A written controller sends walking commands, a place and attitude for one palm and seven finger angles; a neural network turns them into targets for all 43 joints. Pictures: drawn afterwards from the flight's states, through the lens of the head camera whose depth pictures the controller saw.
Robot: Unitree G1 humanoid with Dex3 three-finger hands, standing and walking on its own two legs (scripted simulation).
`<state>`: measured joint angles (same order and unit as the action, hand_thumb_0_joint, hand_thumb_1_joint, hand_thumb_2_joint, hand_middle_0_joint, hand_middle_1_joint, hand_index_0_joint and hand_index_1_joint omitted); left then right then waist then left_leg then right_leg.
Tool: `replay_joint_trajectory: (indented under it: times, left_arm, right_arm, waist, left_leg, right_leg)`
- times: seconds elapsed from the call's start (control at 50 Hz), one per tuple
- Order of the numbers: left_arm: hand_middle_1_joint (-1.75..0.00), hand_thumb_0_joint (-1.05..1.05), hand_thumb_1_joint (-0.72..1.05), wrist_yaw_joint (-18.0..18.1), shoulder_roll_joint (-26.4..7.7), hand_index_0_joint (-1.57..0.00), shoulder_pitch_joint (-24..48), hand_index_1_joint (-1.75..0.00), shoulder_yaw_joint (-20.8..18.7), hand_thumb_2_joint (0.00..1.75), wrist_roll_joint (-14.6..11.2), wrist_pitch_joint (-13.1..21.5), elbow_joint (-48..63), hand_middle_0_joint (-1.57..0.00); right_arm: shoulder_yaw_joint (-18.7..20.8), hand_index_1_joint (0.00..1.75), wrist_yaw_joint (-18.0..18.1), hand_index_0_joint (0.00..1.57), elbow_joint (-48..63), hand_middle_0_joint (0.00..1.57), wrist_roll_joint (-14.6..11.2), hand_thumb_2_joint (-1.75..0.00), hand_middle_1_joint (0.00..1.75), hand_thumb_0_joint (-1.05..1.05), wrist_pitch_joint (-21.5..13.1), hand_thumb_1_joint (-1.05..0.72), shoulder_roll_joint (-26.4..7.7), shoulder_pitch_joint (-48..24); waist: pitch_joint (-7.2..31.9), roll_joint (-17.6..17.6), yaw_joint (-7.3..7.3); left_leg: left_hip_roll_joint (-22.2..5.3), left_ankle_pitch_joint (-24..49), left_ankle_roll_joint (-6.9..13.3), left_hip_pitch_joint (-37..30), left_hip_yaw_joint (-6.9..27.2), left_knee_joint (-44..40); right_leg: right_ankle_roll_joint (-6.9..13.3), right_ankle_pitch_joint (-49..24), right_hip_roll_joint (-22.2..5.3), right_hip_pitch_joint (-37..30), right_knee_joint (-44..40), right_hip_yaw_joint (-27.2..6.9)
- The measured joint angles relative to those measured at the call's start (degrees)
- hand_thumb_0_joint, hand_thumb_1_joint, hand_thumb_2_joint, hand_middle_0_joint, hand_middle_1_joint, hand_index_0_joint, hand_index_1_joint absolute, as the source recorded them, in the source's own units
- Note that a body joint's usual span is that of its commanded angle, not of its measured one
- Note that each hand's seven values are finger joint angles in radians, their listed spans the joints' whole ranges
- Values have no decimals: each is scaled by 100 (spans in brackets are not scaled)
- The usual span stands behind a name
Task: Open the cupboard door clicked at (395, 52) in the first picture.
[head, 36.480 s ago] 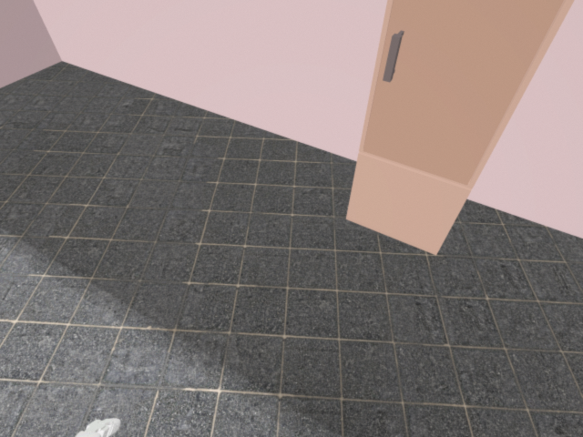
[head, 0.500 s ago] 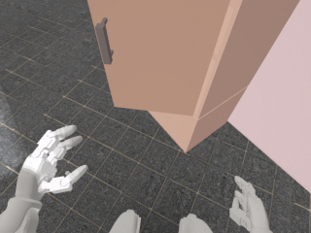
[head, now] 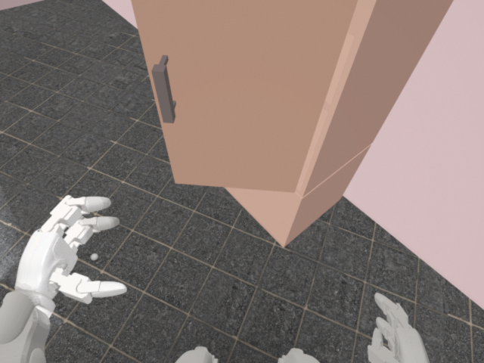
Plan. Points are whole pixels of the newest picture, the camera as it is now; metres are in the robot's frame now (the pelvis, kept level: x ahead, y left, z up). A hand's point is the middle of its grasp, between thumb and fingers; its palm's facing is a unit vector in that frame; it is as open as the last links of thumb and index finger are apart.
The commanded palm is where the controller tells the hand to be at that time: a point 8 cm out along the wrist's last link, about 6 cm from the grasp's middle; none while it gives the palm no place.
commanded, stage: raise the hand with hooked fingers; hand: left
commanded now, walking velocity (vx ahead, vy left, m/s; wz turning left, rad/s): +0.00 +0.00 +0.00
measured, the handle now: (166, 89) +0.61 +0.20 +0.08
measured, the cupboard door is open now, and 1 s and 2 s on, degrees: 46 46 46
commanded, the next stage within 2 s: move the hooked fingers beside the handle in 0.96 s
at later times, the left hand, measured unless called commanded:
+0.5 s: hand (71, 206) +0.31 +0.27 +0.10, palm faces +0.02 -1.00 -0.05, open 14.0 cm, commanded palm +0.27 +0.31 +0.10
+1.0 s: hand (88, 210) +0.30 +0.24 +0.10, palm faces +0.02 -1.00 -0.04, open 14.0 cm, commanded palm +0.27 +0.29 +0.10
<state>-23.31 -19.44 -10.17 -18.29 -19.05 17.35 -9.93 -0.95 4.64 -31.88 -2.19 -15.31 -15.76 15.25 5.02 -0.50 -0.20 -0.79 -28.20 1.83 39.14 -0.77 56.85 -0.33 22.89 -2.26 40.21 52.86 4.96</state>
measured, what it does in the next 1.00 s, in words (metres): stands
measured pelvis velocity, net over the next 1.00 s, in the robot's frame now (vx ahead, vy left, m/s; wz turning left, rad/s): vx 0.01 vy -0.02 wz -0.01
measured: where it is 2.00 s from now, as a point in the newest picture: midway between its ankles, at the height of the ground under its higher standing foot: outside the picture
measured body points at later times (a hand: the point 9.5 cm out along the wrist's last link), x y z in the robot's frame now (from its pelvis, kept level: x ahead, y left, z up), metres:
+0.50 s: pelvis +0.01 -0.01 +0.02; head +0.06 -0.01 +0.47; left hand +0.30 +0.32 +0.11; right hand +0.17 -0.25 -0.07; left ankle +0.00 +0.09 -0.68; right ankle +0.03 -0.13 -0.68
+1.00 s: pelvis +0.01 -0.02 +0.02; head +0.05 -0.03 +0.47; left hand +0.29 +0.30 +0.11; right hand +0.16 -0.27 -0.06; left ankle +0.00 +0.09 -0.68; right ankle +0.03 -0.13 -0.68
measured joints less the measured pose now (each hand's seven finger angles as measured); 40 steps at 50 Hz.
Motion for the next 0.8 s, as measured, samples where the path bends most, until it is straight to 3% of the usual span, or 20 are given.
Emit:
replay_joint_trajectory:
  times: [0.1, 0.26, 0.4, 0.54, 0.8]
  left_arm:
    - [-110, -1, -35, 21, -100, -29, 255, -110, -197, 37, -74, -107, -85, -29]
    - [-117, -1, -46, -248, -240, -30, 640, -118, -257, 32, 16, -544, -515, -30]
    - [-119, -2, -49, -393, -397, -30, 1084, -120, -569, 30, -96, -411, -853, -30]
    - [-120, -2, -50, -666, -589, -30, 1441, -120, -669, 30, -114, -640, -1394, -30]
    - [-120, -2, -50, -562, -381, -30, 1304, -120, -701, 30, -86, -317, -1440, -30]
  right_arm:
    - [-95, 30, -44, 21, 113, 20, -1, -90, 30, 1, 41, -90, 62, -34]
    - [-196, 30, -35, 21, 126, 20, 6, -90, 30, 1, 163, -90, 75, -52]
    - [-224, 30, 9, 21, -34, 20, 13, -90, 30, 1, 255, -90, 72, 47]
    - [-163, 30, 49, 21, -88, 20, -30, -90, 30, 1, 349, -90, -41, 152]
    - [-65, 30, -7, 21, -33, 20, -14, -90, 30, 1, 413, -90, -83, 199]
  waist:
    - [48, -19, 48]
    - [-8, -113, 114]
    - [-49, -93, 111]
    - [-55, -153, 38]
    - [-76, -69, -8]
  left_leg:
    - [6, 26, 4, -218, 20, -179]
    - [21, 93, 7, -411, 16, -407]
    - [-1, 153, -36, -562, 22, -583]
    - [-22, 252, -69, -684, 5, -794]
    - [-87, 318, -155, -786, -21, -917]
  right_leg:
    - [-17, -33, 5, -241, -206, 22]
    - [-27, -93, 3, -433, -426, 20]
    - [12, -129, 31, -565, -563, 27]
    - [51, -205, 62, -653, -726, 12]
    - [141, -227, 131, -686, -748, -14]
